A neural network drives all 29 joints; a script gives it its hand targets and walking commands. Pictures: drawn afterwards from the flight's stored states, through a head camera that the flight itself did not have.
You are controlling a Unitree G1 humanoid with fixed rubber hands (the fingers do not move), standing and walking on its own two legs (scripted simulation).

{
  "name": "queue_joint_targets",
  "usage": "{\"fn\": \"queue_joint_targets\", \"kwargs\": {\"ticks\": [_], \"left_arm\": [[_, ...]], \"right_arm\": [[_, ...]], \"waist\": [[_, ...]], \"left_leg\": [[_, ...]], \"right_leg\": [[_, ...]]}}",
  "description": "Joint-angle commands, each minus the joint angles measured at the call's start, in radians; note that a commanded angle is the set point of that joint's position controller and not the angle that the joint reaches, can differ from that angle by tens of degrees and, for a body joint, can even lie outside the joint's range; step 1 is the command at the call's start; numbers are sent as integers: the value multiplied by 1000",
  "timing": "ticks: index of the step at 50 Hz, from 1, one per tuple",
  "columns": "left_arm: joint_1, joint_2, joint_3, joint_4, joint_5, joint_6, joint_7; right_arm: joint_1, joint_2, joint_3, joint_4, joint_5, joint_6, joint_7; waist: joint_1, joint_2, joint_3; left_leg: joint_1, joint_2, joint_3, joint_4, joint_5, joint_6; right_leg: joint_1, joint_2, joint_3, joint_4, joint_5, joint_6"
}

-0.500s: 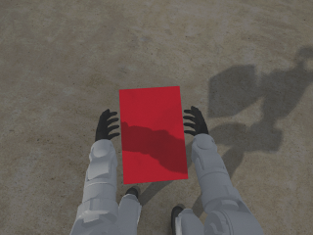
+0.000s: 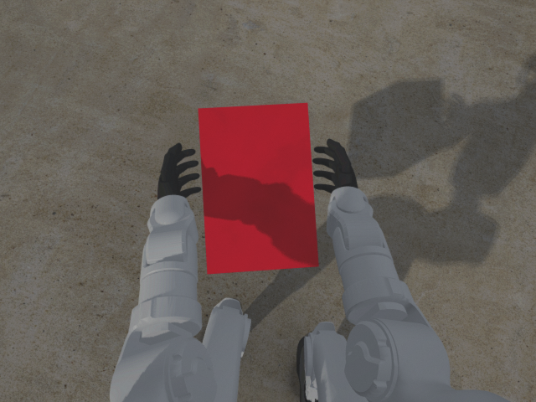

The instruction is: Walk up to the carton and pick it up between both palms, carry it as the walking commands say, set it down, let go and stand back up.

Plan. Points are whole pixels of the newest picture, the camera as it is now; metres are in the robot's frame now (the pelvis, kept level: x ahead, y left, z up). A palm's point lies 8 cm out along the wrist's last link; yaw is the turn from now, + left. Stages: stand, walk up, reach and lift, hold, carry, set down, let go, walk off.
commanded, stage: set down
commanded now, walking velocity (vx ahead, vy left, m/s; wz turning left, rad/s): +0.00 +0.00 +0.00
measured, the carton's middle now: (258, 190) +0.45 +0.08 -0.17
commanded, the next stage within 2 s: none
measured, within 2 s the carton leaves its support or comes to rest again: neither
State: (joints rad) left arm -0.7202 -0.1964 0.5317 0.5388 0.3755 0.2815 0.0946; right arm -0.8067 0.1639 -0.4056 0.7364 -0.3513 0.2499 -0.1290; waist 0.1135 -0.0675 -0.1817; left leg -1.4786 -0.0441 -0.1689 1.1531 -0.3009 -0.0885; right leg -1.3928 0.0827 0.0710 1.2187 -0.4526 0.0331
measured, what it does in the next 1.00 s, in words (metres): lowers itself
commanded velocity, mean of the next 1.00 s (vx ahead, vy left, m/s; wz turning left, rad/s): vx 0.00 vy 0.00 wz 0.00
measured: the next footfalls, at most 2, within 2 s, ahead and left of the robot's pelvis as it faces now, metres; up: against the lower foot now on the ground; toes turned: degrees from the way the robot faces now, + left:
none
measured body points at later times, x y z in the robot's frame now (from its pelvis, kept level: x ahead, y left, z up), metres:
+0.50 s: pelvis -0.01 +0.00 -0.07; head +0.23 +0.03 +0.31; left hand +0.42 +0.22 -0.15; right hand +0.47 -0.04 -0.16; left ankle +0.11 +0.15 -0.61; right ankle +0.05 -0.13 -0.61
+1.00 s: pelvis -0.03 +0.00 -0.13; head +0.26 +0.04 +0.21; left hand +0.45 +0.22 -0.23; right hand +0.49 -0.03 -0.24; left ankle +0.11 +0.15 -0.61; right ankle +0.05 -0.13 -0.61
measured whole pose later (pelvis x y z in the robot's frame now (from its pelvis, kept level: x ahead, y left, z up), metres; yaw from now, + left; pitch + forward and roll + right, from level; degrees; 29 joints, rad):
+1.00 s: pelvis -0.03 +0.00 -0.13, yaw -3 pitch +44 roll -3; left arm -1.09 -0.05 0.57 0.65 0.33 0.33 0.07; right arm -1.19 0.03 -0.38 0.90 -0.25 0.28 -0.21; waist 0.15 -0.08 -0.08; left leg -2.02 -0.07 -0.18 1.63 -0.39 -0.12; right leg -1.93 0.14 0.06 1.71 -0.55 0.06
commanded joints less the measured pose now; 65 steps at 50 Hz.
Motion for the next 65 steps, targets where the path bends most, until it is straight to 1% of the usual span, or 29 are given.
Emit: {"fn": "queue_joint_targets", "kwargs": {"ticks": [1, 3, 6, 7, 9, 10, 11, 12, 13, 14, 15, 19, 23, 24, 25, 26, 28, 29, 31, 34, 35, 36, 40, 43, 48, 59, 61, 64, 65], "left_arm": [[-542, -894, -558, 129, -127, -39, -272], [-529, -887, -556, 138, -135, -40, -274], [-537, -871, -559, 134, -148, -45, -276], [-540, -864, -554, 135, -152, -48, -276], [-562, -851, -554, 126, -164, -51, -274], [-558, -835, -542, 134, -161, -52, -272], [-567, -832, -540, 140, -165, -50, -271], [-581, -823, -537, 138, -164, -51, -269], [-593, -818, -531, 140, -164, -48, -268], [-621, -809, -532, 128, -166, -49, -265], [-628, -810, -534, 134, -174, -47, -267], [-691, -794, -510, 146, -173, -36, -262], [-748, -781, -485, 162, -167, -22, -253], [-763, -782, -491, 161, -174, -19, -254], [-777, -777, -480, 161, -171, -17, -252], [-802, -770, -481, 148, -175, -15, -248], [-824, -767, -474, 157, -177, -8, -248], [-853, -762, -478, 149, -181, -6, -246], [-874, -765, -472, 148, -184, 0, -247], [-904, -751, -457, 159, -177, 8, -253], [-909, -751, -457, 166, -179, 11, -255], [-924, -744, -454, 161, -180, 10, -256], [-931, -743, -433, 185, -176, 17, -264], [-959, -723, -424, 190, -174, 18, -269], [-990, -720, -430, 182, -192, 16, -276], [-1023, -656, -405, 194, -195, 11, -287], [-1040, -642, -408, 193, -200, 11, -290], [-1062, -619, -407, 183, -206, 5, -290], [-1059, -616, -405, 191, -206, 5, -288]], "right_arm": [[-595, 979, 489, 40, 144, -79, 258], [-604, 971, 513, 21, 157, -85, 245], [-620, 953, 534, 8, 169, -95, 229], [-640, 952, 539, 0, 175, -99, 222], [-653, 948, 547, -4, 181, -101, 210], [-669, 941, 551, -4, 186, -102, 207], [-672, 930, 548, 3, 188, -103, 202], [-681, 924, 536, 12, 187, -104, 200], [-689, 915, 527, 20, 182, -102, 196], [-690, 913, 519, 35, 182, -101, 193], [-694, 914, 517, 43, 184, -100, 192], [-760, 882, 475, 62, 175, -95, 187], [-839, 861, 454, 71, 181, -84, 190], [-859, 862, 457, 64, 193, -84, 191], [-875, 862, 450, 73, 192, -80, 193], [-888, 863, 445, 82, 198, -75, 195], [-912, 858, 440, 85, 201, -67, 194], [-926, 855, 432, 94, 204, -66, 198], [-944, 849, 427, 104, 203, -59, 198], [-957, 843, 400, 126, 195, -51, 199], [-975, 839, 399, 119, 200, -50, 200], [-984, 843, 398, 125, 203, -49, 201], [-1018, 818, 377, 123, 200, -50, 198], [-1033, 806, 365, 135, 204, -48, 196], [-1102, 781, 390, 89, 227, -57, 191], [-1152, 743, 398, 91, 252, -55, 173], [-1154, 732, 388, 104, 251, -56, 171], [-1187, 721, 406, 88, 270, -60, 167], [-1195, 708, 403, 88, 272, -60, 166]], "waist": [[62, 13, -794], [68, -6, -810], [77, -6, -835], [84, -22, -841], [80, -33, -852], [95, -39, -848], [88, -39, -838], [94, -36, -832], [85, -38, -832], [84, -23, -836], [77, -40, -824], [73, -15, -824], [85, -10, -834], [89, 9, -846], [93, 2, -843], [98, 16, -857], [94, 9, -866], [95, 26, -873], [103, 21, -883], [96, 10, -870], [95, 23, -871], [102, 15, -871], [97, 4, -863], [101, 13, -855], [116, -2, -908], [132, -34, -919], [128, -24, -902], [150, -30, -926], [145, -25, -913]], "left_leg": [[589, -131, 194, 17, 285, 30], [565, -133, 197, 43, 298, 32], [523, -133, 197, 80, 333, 30], [513, -134, 195, 95, 335, 32], [483, -134, 200, 117, 323, 30], [470, -134, 198, 129, 320, 30], [453, -132, 200, 139, 311, 30], [442, -133, 199, 145, 295, 30], [437, -133, 199, 154, 284, 28], [430, -133, 204, 161, 269, 24], [416, -132, 204, 167, 258, 25], [385, -132, 213, 196, 206, 21], [361, -131, 222, 219, 153, 20], [366, -129, 225, 228, 159, 21], [359, -130, 224, 234, 156, 22], [362, -129, 230, 245, 147, 19], [351, -128, 236, 259, 133, 20], [349, -127, 240, 264, 127, 18], [333, -128, 244, 280, 123, 19], [309, -126, 249, 299, 112, 18], [302, -123, 251, 306, 111, 18], [296, -125, 251, 311, 114, 21], [264, -122, 254, 340, 126, 22], [248, -118, 257, 361, 128, 23], [222, -115, 263, 408, 179, 22], [155, -103, 269, 488, 211, 27], [139, -99, 269, 500, 217, 25], [144, -97, 271, 523, 232, 26], [146, -95, 270, 527, 233, 25]], "right_leg": [[160, 125, -89, -87, 203, 10], [161, 126, -85, -68, 213, 15], [147, 124, -83, -33, 244, 18], [139, 126, -85, -19, 242, 21], [135, 130, -84, 0, 239, 22], [112, 130, -86, 18, 226, 25], [107, 129, -82, 22, 221, 23], [88, 130, -87, 34, 203, 22], [72, 134, -92, 44, 187, 22], [64, 136, -94, 55, 176, 20], [64, 135, -93, 57, 169, 19], [13, 143, -106, 99, 117, 12], [-36, 151, -123, 139, 57, 9], [-41, 150, -121, 151, 60, 6], [-58, 153, -124, 158, 51, 5], [-64, 155, -123, 172, 41, 2], [-79, 155, -130, 182, 24, 3], [-89, 157, -130, 194, 20, -2], [-95, 156, -134, 211, 14, -2], [-131, 157, -142, 227, 0, -1], [-138, 157, -142, 237, 1, -2], [-143, 159, -143, 244, 4, 0], [-183, 157, -151, 271, 6, 3], [-209, 158, -151, 292, 5, 2], [-211, 159, -153, 335, 41, 7], [-261, 163, -162, 413, 56, 21], [-283, 161, -162, 427, 57, 17], [-291, 162, -163, 449, 60, 21], [-310, 162, -168, 458, 52, 23]]}}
